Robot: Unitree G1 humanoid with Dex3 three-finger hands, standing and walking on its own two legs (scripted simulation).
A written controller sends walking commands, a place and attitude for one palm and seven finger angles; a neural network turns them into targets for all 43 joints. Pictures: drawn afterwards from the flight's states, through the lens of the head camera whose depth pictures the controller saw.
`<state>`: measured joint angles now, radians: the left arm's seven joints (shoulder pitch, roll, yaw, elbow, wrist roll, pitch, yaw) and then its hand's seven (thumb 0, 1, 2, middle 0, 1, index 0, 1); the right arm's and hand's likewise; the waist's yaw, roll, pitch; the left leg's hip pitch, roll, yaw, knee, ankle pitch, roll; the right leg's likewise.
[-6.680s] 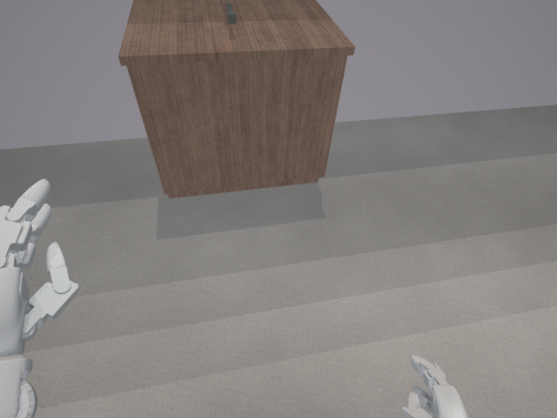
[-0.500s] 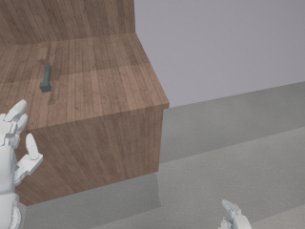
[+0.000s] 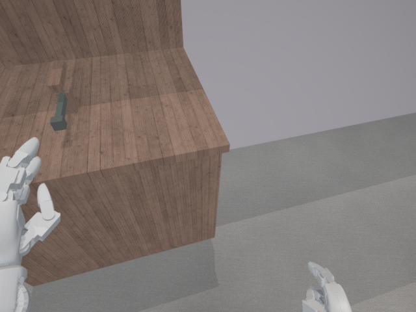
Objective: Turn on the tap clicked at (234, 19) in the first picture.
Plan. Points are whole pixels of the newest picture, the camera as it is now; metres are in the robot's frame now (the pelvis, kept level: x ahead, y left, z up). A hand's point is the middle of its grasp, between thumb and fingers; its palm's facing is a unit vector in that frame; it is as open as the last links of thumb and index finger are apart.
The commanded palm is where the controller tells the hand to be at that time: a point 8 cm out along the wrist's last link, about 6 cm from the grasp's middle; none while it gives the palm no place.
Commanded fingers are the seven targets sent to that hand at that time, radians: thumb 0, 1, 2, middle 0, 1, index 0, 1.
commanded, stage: look again from close up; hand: left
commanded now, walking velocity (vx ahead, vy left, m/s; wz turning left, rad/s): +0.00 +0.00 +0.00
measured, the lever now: (58, 123) +0.52 +0.43 +0.04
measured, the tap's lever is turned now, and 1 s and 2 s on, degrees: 0 0 0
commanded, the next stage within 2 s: shuffle to correct the standing spot in 0.32 s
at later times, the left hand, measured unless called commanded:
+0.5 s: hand (26, 197) +0.24 +0.29 +0.16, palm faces +0.43 -0.83 -0.36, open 7.4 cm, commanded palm +0.17 +0.31 +0.17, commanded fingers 0.00 0.90 0.90 -0.20 -0.30 -0.20 -0.30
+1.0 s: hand (45, 171) +0.28 +0.29 +0.16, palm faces +0.37 -0.85 -0.36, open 7.4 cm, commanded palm +0.22 +0.33 +0.17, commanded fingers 0.00 0.90 0.90 -0.20 -0.30 -0.20 -0.30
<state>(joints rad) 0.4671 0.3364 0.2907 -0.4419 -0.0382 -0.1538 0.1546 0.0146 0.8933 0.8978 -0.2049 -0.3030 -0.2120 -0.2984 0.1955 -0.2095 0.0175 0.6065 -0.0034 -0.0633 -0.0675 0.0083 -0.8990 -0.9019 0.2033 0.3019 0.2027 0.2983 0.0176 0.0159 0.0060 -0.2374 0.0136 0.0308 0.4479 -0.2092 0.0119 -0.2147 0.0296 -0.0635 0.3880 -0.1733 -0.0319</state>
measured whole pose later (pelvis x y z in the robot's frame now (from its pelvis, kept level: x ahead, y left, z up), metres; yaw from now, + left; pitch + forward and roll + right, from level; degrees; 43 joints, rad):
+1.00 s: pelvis +0.06 +0.05 -0.02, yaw +0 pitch +0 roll -1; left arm 0.42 0.38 0.36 -0.52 -0.05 -0.24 0.11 0.01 0.89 0.90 -0.21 -0.30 -0.21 -0.30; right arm 0.21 -0.21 0.01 0.58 0.01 -0.08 0.00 0.01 -0.90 -0.90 0.20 0.30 0.20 0.30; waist 0.01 -0.03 0.05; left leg -0.27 -0.05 0.06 0.73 -0.41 0.06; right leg -0.23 -0.04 -0.03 0.64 -0.40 0.03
